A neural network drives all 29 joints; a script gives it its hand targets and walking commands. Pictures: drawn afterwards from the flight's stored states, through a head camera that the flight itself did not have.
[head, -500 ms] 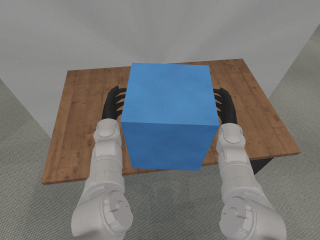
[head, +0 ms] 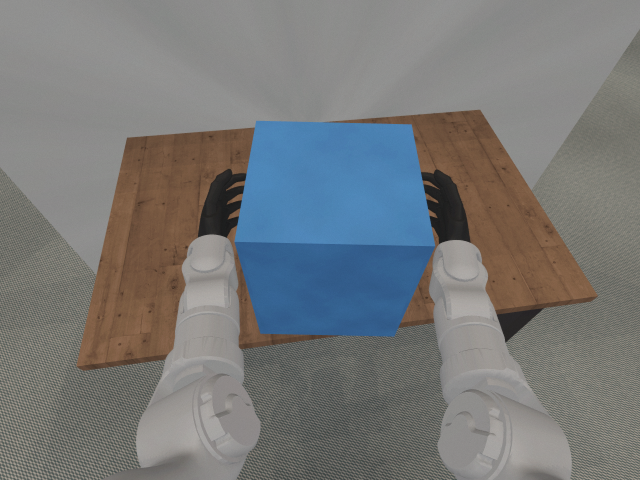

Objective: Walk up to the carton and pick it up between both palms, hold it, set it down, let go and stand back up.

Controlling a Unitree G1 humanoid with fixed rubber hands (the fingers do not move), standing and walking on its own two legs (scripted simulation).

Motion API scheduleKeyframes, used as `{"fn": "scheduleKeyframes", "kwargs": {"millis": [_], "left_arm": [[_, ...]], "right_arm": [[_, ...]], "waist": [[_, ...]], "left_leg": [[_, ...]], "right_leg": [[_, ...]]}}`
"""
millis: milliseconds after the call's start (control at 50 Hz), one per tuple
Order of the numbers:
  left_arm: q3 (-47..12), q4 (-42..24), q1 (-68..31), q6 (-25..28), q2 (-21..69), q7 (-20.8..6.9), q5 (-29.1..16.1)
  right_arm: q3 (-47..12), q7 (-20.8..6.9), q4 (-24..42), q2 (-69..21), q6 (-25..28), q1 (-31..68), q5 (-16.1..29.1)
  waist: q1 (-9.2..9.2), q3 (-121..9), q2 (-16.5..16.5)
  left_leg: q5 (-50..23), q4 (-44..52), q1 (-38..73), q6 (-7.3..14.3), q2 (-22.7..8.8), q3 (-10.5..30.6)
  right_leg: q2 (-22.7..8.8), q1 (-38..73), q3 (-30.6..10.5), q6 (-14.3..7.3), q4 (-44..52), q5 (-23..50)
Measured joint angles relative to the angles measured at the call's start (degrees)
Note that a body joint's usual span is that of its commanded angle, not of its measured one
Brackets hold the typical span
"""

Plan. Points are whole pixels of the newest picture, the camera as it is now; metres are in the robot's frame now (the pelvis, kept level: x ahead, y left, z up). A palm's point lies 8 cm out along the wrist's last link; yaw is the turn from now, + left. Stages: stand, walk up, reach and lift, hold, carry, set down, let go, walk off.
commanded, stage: set down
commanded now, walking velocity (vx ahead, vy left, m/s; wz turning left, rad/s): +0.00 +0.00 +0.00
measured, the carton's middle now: (330, 236) +0.44 +0.06 +0.01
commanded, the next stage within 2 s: none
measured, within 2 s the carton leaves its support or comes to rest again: neither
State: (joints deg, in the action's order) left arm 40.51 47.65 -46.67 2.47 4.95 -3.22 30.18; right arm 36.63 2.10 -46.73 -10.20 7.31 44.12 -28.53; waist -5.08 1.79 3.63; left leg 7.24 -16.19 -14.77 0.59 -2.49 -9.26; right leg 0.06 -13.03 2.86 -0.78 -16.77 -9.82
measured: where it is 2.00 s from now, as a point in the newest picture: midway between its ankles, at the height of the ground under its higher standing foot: outside the picture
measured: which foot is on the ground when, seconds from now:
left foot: down 0.00-1.00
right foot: down 0.00-1.00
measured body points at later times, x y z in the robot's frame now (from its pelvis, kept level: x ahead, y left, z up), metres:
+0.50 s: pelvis -0.01 +0.00 -0.02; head +0.06 +0.02 +0.42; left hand +0.41 +0.27 +0.03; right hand +0.46 -0.10 +0.04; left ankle +0.00 +0.11 -0.75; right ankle -0.02 -0.11 -0.75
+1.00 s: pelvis -0.03 -0.01 -0.02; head +0.04 +0.01 +0.42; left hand +0.43 +0.26 +0.11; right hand +0.47 -0.14 +0.11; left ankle +0.00 +0.12 -0.75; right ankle -0.02 -0.11 -0.75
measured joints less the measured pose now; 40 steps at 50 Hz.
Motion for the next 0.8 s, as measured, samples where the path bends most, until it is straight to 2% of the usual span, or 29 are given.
{"fn": "scheduleKeyframes", "kwargs": {"millis": [60, 120, 220, 300, 400, 500, 580, 660, 800], "left_arm": [[-1.43, 2.02, -0.13, 0.48, -1.37, 1.1, -1.27], [-5.21, 5.45, 0.08, 1.34, -3.75, 2.81, -4.57], [-15.6, 14.72, -0.65, 4.78, -9.3, 6.38, -15.21], [-23.42, 23.36, -3.06, 8.83, -12.86, 8.05, -24.31], [-30.3, 32.62, -6.58, 13.13, -16.72, 7.94, -32.65], [-35.74, 38.33, -9.5, 15.72, -20.42, 6.4, -38.83], [-40.02, 40.69, -11.56, 17.09, -23.07, 5.13, -43.36], [-43.18, 39.79, -12.59, 17.33, -24.76, 4.23, -46.84], [-43.3, 33.64, -12.48, 14.2, -24.75, 3.03, -47.53]], "right_arm": [[-2.14, 0.53, -2.22, 1.48, -0.28, 0.54, 2.13], [-6.44, 1.5, -6.13, 4.12, -0.32, 1.36, 6.72], [-17.56, 3.48, -15.88, 10.08, 0.68, 4.39, 19.47], [-24.94, 4.48, -23.9, 13.68, 2.55, 7.98, 28.53], [-31.59, 4.86, -31.22, 16.08, 5.11, 11.44, 35.98], [-36.17, 4.55, -36.08, 18.56, 7.14, 13.65, 41.37], [-38.68, 3.53, -38.43, 21.06, 7.84, 15.21, 44.65], [-40.88, 2.02, -37.57, 23.22, 7.56, 15.77, 47.74], [-44.17, 0.82, -30.47, 24.76, 4.93, 15.32, 51.58]], "waist": [[-0.1, -0.6, 0.14], [-0.23, -1.84, 0.19], [-0.18, -5.6, -0.34], [-0.07, -9.37, -1.37], [0.07, -12.81, -2.53], [0.29, -13.89, -3.01], [0.87, -13.95, -3.0], [1.38, -14.15, -2.69], [1.48, -14.6, -2.29]], "left_leg": [[0.23, -0.59, -0.91, 0.0, -0.21, -0.3], [0.64, -1.69, -2.82, 0.01, -0.53, -0.57], [2.06, -5.78, -9.22, 0.04, -1.44, -0.23], [3.67, -10.27, -15.61, -0.01, -2.13, 1.06], [5.45, -14.88, -21.32, -0.14, -2.51, 2.97], [6.26, -17.53, -24.18, -0.38, -2.3, 4.77], [6.1, -18.59, -26.27, -0.5, -1.93, 5.9], [5.38, -18.71, -28.36, -0.61, -1.66, 6.47], [3.83, -17.19, -29.29, -0.67, -1.59, 6.05]], "right_leg": [[0.13, -0.97, -0.29, -0.04, -0.4, -0.02], [0.34, -2.79, -0.58, -0.1, -1.03, -0.04], [0.9, -8.17, -0.46, -0.21, -2.97, -0.32], [1.32, -13.43, 0.39, -0.31, -5.69, -1.24], [1.6, -18.19, 1.47, -0.46, -9.25, -2.85], [1.5, -20.57, 2.49, -0.63, -11.88, -4.11], [1.23, -22.45, 3.34, -0.82, -13.39, -4.57], [1.04, -24.65, 3.74, -1.01, -14.17, -4.4], [1.1, -26.37, 3.02, -1.1, -13.73, -3.16]]}}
